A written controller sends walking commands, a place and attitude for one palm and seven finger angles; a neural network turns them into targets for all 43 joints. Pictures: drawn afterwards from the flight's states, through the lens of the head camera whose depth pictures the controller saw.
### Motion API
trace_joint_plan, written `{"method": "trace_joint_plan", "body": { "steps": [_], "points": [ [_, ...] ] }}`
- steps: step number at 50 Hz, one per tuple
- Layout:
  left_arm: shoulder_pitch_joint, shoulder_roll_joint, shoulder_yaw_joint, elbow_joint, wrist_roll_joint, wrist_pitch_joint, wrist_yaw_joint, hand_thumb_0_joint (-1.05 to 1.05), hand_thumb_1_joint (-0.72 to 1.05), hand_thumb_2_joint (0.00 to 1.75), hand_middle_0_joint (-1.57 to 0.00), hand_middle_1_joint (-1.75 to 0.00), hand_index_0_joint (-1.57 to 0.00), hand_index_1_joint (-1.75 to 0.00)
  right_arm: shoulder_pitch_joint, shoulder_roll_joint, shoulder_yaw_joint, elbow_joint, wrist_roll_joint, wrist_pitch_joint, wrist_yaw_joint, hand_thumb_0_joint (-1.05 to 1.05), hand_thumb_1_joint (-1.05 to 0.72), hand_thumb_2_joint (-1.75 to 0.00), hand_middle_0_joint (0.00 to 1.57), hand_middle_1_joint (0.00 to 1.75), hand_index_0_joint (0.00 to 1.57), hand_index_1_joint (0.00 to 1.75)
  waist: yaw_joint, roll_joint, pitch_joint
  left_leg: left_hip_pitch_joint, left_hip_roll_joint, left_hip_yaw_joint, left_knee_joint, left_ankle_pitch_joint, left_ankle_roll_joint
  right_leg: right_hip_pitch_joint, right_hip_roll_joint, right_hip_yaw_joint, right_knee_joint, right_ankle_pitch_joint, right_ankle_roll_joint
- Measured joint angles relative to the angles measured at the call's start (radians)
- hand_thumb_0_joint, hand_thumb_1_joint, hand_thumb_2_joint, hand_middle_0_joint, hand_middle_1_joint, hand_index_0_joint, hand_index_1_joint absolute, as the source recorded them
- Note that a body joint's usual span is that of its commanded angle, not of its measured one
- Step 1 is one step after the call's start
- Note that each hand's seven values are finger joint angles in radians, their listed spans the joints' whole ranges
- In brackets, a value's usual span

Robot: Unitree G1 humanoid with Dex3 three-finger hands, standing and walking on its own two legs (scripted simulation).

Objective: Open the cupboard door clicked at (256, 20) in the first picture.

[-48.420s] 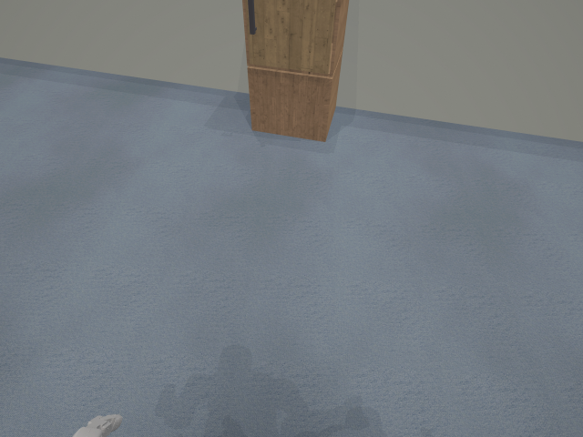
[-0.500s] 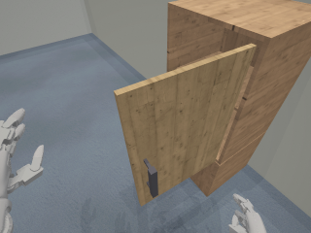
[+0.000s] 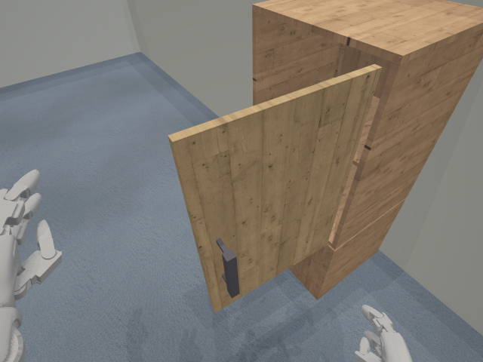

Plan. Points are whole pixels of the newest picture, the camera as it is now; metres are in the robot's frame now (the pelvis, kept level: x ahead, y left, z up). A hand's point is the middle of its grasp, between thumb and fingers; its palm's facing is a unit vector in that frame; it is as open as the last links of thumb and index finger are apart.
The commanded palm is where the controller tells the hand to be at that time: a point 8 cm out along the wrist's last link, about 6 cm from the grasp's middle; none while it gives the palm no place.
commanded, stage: step back with the hand held close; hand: left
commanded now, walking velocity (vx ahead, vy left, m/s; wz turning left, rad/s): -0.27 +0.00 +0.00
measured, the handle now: (227, 268) +0.33 +0.09 -0.10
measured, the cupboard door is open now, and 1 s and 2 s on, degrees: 86 86 86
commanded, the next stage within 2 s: stop stepping back and stand still in 1.28 s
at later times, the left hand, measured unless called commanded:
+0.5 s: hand (18, 285) +0.15 +0.29 +0.15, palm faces +0.38 -0.77 -0.51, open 7.4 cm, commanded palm +0.09 +0.33 +0.17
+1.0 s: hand out of the picture +0.05 +0.30 +0.16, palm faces +0.52 -0.69 -0.50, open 7.4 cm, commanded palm +0.00 +0.32 +0.17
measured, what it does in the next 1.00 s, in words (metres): walks backwards: right foot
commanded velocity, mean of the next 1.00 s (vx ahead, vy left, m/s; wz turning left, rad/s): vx -0.30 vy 0.00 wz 0.00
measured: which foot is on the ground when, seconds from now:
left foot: down 0.00-1.00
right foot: down 0.00-0.82, up 0.84-0.92, down 0.94-1.00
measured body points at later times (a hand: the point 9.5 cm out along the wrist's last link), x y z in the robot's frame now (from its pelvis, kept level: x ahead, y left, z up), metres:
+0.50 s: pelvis -0.06 +0.03 -0.01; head -0.05 +0.04 +0.44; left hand +0.12 +0.33 +0.18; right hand +0.12 -0.22 -0.07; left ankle -0.03 +0.11 -0.74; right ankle +0.01 -0.10 -0.74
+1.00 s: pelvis -0.13 +0.01 -0.03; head -0.12 +0.03 +0.42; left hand +0.02 +0.33 +0.19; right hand +0.04 -0.21 -0.10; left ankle -0.03 +0.12 -0.74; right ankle -0.18 -0.09 -0.75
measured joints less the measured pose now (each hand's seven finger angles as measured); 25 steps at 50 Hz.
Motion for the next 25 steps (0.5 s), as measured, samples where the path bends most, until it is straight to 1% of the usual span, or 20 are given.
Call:
{"method": "trace_joint_plan", "body": {
  "steps": [1,5,9,12,15,18,20,25],
  "points": [
    [-0.004,-0.001,0.005,0.006,0.004,-0.005,-0.001,0.02,0.89,0.90,-0.21,-0.31,-0.21,-0.30,-0.001,-0.002,0.003,-0.005,0.000,0.006,-0.001,0.01,-0.90,-0.90,0.20,0.30,0.20,0.30,-0.003,0.001,-0.002,-0.009,0.001,-0.001,0.003,0.001,0.000,-0.006,0.001,-0.001,-0.004,0.004,0.000],
    [0.013,0.002,0.042,0.014,0.020,-0.042,0.005,0.01,0.89,0.90,-0.21,-0.31,-0.21,-0.30,-0.021,-0.007,0.005,-0.030,-0.007,0.035,0.002,0.01,-0.90,-0.90,0.20,0.30,0.20,0.30,-0.029,-0.005,-0.010,-0.075,0.011,0.005,0.027,0.001,0.002,-0.058,0.011,0.005,-0.018,0.029,0.001],
    [0.046,0.012,0.036,-0.014,0.025,-0.056,0.008,0.02,0.89,0.90,-0.21,-0.31,-0.21,-0.30,-0.031,-0.018,-0.007,-0.051,-0.007,0.056,-0.002,0.01,-0.90,-0.90,0.20,0.30,0.20,0.30,-0.047,-0.027,0.000,-0.110,-0.001,0.027,0.016,0.019,0.010,-0.108,0.000,0.026,-0.009,0.044,0.010],
    [0.073,0.035,0.031,-0.052,0.026,-0.060,0.006,0.02,0.89,0.90,-0.21,-0.31,-0.21,-0.30,-0.032,-0.021,-0.019,-0.064,-0.004,0.073,-0.007,0.01,-0.90,-0.90,0.20,0.30,0.20,0.30,-0.060,-0.046,0.006,-0.127,-0.013,0.039,0.014,0.029,0.018,-0.138,-0.013,0.038,0.013,0.045,0.019],
    [0.096,0.067,0.046,-0.089,0.024,-0.065,0.007,0.02,0.89,0.90,-0.22,-0.31,-0.22,-0.30,-0.033,-0.016,-0.029,-0.077,0.000,0.093,-0.009,0.01,-0.90,-0.90,0.20,0.30,0.20,0.30,-0.070,-0.065,0.005,-0.146,-0.021,0.048,0.029,0.031,0.025,-0.162,-0.020,0.047,0.035,0.045,0.026],
    [0.108,0.095,0.071,-0.112,0.021,-0.073,0.012,0.02,0.88,0.90,-0.22,-0.31,-0.22,-0.30,-0.033,-0.008,-0.032,-0.089,0.003,0.108,-0.010,0.01,-0.90,-0.90,0.20,0.30,0.20,0.30,-0.076,-0.080,0.002,-0.164,-0.026,0.054,0.048,0.034,0.032,-0.181,-0.026,0.053,0.053,0.051,0.031],
    [0.111,0.102,0.085,-0.117,0.021,-0.078,0.016,0.02,0.88,0.90,-0.22,-0.31,-0.22,-0.30,-0.032,-0.005,-0.031,-0.096,0.003,0.111,-0.009,0.01,-0.90,-0.90,0.20,0.30,0.20,0.30,-0.077,-0.086,-0.002,-0.176,-0.028,0.058,0.062,0.036,0.037,-0.192,-0.028,0.056,0.060,0.057,0.036],
    [0.109,0.084,0.095,-0.116,0.038,-0.083,0.030,0.01,0.89,0.90,-0.22,-0.31,-0.22,-0.30,-0.017,-0.002,-0.022,-0.118,-0.007,0.106,-0.012,0.01,-0.90,-0.90,0.20,0.30,0.20,0.30,-0.071,-0.091,-0.004,-0.215,-0.038,0.058,0.105,0.042,0.052,-0.224,-0.039,0.057,0.094,0.069,0.045]
  ]
}}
